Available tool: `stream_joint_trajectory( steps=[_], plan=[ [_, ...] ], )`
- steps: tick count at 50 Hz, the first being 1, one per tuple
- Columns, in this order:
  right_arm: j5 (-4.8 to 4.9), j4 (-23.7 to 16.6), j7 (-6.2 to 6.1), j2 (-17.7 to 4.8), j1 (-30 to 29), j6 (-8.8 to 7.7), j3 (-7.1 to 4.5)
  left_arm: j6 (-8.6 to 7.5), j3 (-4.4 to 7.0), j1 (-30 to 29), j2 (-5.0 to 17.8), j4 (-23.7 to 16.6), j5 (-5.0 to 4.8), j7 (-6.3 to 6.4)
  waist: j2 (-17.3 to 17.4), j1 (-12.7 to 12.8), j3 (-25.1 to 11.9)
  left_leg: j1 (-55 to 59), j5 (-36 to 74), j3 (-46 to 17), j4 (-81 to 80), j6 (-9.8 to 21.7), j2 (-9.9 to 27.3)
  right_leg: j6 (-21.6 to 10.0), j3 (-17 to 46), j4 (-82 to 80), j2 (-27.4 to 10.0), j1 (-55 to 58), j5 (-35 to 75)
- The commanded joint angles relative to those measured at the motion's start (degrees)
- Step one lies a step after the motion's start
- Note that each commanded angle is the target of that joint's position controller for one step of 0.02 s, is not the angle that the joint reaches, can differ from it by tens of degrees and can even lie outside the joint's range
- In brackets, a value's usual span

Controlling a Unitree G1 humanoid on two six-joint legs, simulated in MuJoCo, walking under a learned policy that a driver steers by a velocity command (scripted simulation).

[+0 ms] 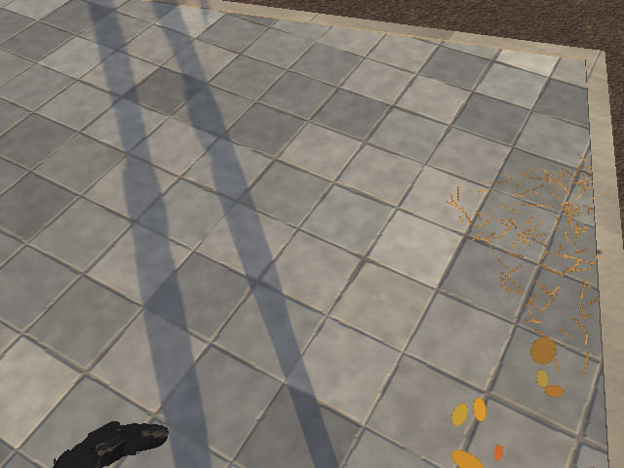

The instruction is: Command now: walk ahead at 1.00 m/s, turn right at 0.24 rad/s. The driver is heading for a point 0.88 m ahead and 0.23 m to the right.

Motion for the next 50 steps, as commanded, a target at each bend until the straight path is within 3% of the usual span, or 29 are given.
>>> stream_joint_trajectory(
  steps=[1,2,3,5,8,12,14,17,19,20,21,22,23,24,25,27,30,35,37,39,40,41,42,43,44,45,47,48,50],
  plan=[
    [0.11,-6.2,-0.84,-5.8,-6.0,-0.32,-1.18,0.44,7.12,34.0,16.1,5.9,0.14,1.69,-5.2,18.9,-16.9,-29.5,50.3,6.8,54.3,-3.4,6.9,-9.6,17.3,1.5,-7.6,44.8,-21.6],
    [1.06,-8.4,0.67,-1.0,-2.1,-1.73,0.35,0.44,7.57,30.1,17.2,7.2,0.58,0.42,-19.4,10.5,-16.8,-48.8,3.3,3.8,63.6,-5.6,-1.7,-15.6,52.6,-11.2,-15.9,51.3,-21.9],
    [0.04,-8.7,0.22,-2.1,-4.3,-2.04,1.16,0.18,7.44,22.6,13.9,5.1,0.39,-0.48,-10.7,9.1,-11.0,-56.5,6.2,-0.2,65.1,-4.8,3.9,-17.1,52.6,-14.0,-17.0,48.1,-26.7],
    [-1.35,-10.9,0.49,-3.5,-13.1,-2.19,1.6,-0.27,6.22,21.7,8.4,6.5,-0.3,-0.61,3.5,7.4,-3.1,-53.5,9.5,0.1,55.9,-5.4,9.3,-13.5,40.6,-14.9,-13.5,33.1,-20.0],
    [-3.32,-13.6,1.68,-1.2,-14.6,-0.1,3.0,-1.38,5.57,22.6,8.2,9.3,-0.42,0.24,-0.8,2.9,1.9,-51.0,5.6,2.0,46.8,-7.7,12.1,-11.8,32.5,-18.7,-7.6,20.0,-16.1],
    [-1.28,-18.3,3.15,0.0,-26.0,-0.15,4.95,-1.66,6.56,21.0,10.0,9.2,-0.41,0.32,-1.9,4.9,4.8,-40.8,19.8,7.2,23.4,-10.4,11.9,-10.1,23.5,-23.8,-1.7,7.0,-7.4],
    [-0.22,-18.9,3.12,1.0,-28.8,-0.35,5.17,-1.98,7.08,22.4,10.7,9.8,-1.61,-0.12,-3.3,6.8,3.6,-32.9,29.7,8.3,16.3,-10.7,10.0,-7.9,23.4,-23.9,-1.7,6.3,0.3],
    [0.09,-18.8,1.9,-1.5,-29.3,-0.78,4.31,-1.68,7.94,24.3,12.5,10.3,-1.95,0.08,-4.4,8.1,1.1,-31.5,29.7,7.2,9.9,-9.8,9.0,-5.9,24.7,-17.7,-3.1,17.0,11.3],
    [-0.05,-16.6,0.76,-4.7,-22.4,-0.96,2.54,-1.57,8.09,25.1,13.4,10.7,-1.68,0.5,-3.8,5.1,-4.5,-21.6,21.4,7.7,7.3,-8.8,6.2,-3.8,24.1,-5.8,-2.6,21.2,25.4],
    [-0.21,-14.4,-0.02,-6.4,-13.8,-1.22,1.43,-1.67,8.34,23.5,14.6,10.4,-1.56,0.33,-2.6,0.2,-9.7,-10.9,18.7,7.1,7.6,-7.8,7.5,-2.5,22.3,6.0,-0.5,18.6,26.7],
    [-1.08,-12.7,-1.3,-9.8,-1.9,-1.49,-0.24,-2.3,7.8,21.5,12.5,9.3,-1.44,0.22,-0.5,-5.5,-16.4,3.0,6.5,-0.2,8.9,-6.0,15.9,-1.9,20.1,22.3,1.7,10.1,16.4],
    [-3.37,-11.7,-2.0,-13.9,4.9,-1.26,-1.67,-2.72,5.53,23.6,3.0,6.9,-2.88,0.7,13.2,-4.9,-24.8,17.8,-14.0,-24.8,3.6,-2.4,33.7,-1.3,13.9,41.0,6.8,-5.7,-22.5],
    [-2.01,-11.1,-1.54,-15.4,1.8,-0.53,-2.54,-1.92,4.79,24.6,5.1,4.6,-3.0,0.79,20.9,-1.8,-27.7,16.2,-21.6,-44.3,-4.7,1.7,37.6,-1.7,10.5,51.1,4.4,-13.7,-22.7],
    [-1.66,-12.0,-1.35,-8.4,-3.8,-0.25,-1.48,-0.93,5.29,18.3,7.9,5.8,-1.53,1.0,10.9,-2.1,-16.8,8.1,-21.4,-34.6,-5.4,0.8,33.4,-1.9,8.8,51.9,0.3,-17.6,-16.5],
    [-1.34,-11.3,-1.05,-4.4,-5.7,-0.33,-0.55,-0.5,5.29,14.1,7.9,5.5,-0.52,0.35,5.1,-2.0,-9.6,0.6,-9.3,-23.5,-4.9,-0.1,30.4,-1.4,8.0,48.7,-1.5,-17.2,-13.2],
    [-1.42,-8.3,-1.06,-2.5,-4.4,-0.75,-0.02,0.84,5.11,10.6,5.8,4.5,0.61,-1.24,4.4,0.1,-3.7,-7.8,7.9,-10.6,-6.4,-1.6,26.6,-0.4,7.9,45.9,-3.9,-15.2,-13.0],
    [0.57,-4.3,0.03,-0.1,-2.1,-2.07,0.3,2.93,3.9,5.2,2.7,0.7,0.86,-2.65,6.0,2.4,-0.5,-10.3,23.0,0.2,-8.4,-3.0,25.7,0.0,6.9,43.8,-6.2,-18.3,-12.6],
    [0.65,-2.7,-0.28,-3.1,-5.6,-2.93,-0.38,3.03,2.32,-3.7,3.9,-4.4,0.8,-4.65,3.6,5.6,4.3,-16.7,33.7,17.7,-15.4,-5.7,21.1,-1.2,0.7,25.9,-5.0,-11.6,3.2],
    [0.84,-1.5,-0.36,-4.8,-3.2,-2.65,-0.7,2.93,1.84,-6.1,3.6,-4.3,0.63,-5.03,1.5,5.4,5.9,-16.4,50.2,23.0,-14.5,-7.0,19.3,-3.4,-5.2,18.1,-1.2,-4.2,5.1],
    [0.95,-1.5,-1.02,-7.8,-0.9,-1.83,-1.31,1.93,2.09,-1.1,4.4,-1.8,1.57,-4.72,2.7,7.8,3.0,-13.2,76.7,22.9,-3.2,-7.2,20.4,-4.7,-7.8,14.2,4.3,4.8,3.2],
    [0.99,-1.9,-1.32,-10.0,-1.6,-1.18,-1.71,1.27,2.76,6.7,5.6,0.7,1.96,-4.27,3.1,11.9,-1.5,-14.1,81.8,22.2,8.2,-7.0,21.5,-5.6,-6.5,12.1,6.5,14.4,2.3],
    [1.2,-2.4,-1.73,-10.5,-2.4,-0.64,-1.65,0.85,3.97,18.5,7.3,4.9,1.81,-3.36,3.7,16.7,-7.5,-17.8,80.6,21.2,22.7,-6.7,22.5,-7.5,-2.5,8.5,7.3,28.7,4.7],
    [1.63,-2.7,-1.09,-9.3,-2.8,-0.32,-1.58,0.8,5.04,22.6,9.1,7.8,1.63,-1.77,-0.3,17.3,-9.1,-25.7,50.1,22.0,39.2,-8.1,17.4,-7.7,2.1,1.8,4.8,39.1,12.7],
    [0.65,-5.3,-0.78,-3.1,2.2,0.19,-0.53,1.18,6.74,19.0,16.9,7.3,0.92,-0.45,-15.1,9.5,-11.9,-41.5,-10.4,20.4,65.5,-10.4,8.3,-9.2,17.0,11.6,-10.7,51.8,59.4],
    [3.75,-8.0,-1.56,-4.6,6.4,0.81,0.2,1.38,7.63,19.4,18.0,4.1,-0.15,-0.05,-9.8,9.6,-32.2,-49.6,-8.0,6.7,78.7,-10.4,8.8,-19.8,34.6,9.4,-22.9,64.9,69.6],
    [2.96,-8.0,-2.05,-5.9,1.0,0.98,0.68,2.05,7.39,16.5,15.6,2.4,-1.52,1.07,-2.0,10.2,-31.2,-48.5,0.7,5.5,76.7,-10.2,11.2,-17.3,33.8,4.1,-20.3,56.2,57.3],
    [0.82,-7.0,-1.86,-3.8,-2.0,1.5,1.22,1.61,5.39,10.8,9.9,4.5,-1.65,1.6,4.1,4.2,-11.5,-47.8,3.0,6.2,66.1,-10.2,14.4,-13.8,27.2,-3.1,-15.5,32.5,40.9],
    [0.25,-6.2,-1.7,-3.2,-1.1,2.56,1.27,1.0,4.67,9.3,8.2,4.4,-0.89,1.6,4.2,2.2,-6.7,-44.2,2.2,5.8,62.1,-10.1,14.7,-12.7,23.6,-5.3,-14.1,23.3,40.4],
    [0.15,-5.4,-1.77,-1.7,0.2,4.78,1.06,-0.14,3.92,9.9,6.8,5.7,-0.52,0.79,3.3,-0.2,-5.2,-36.6,2.0,5.4,52.8,-10.2,15.0,-11.6,18.6,-8.5,-11.9,12.6,41.6]
  ],
)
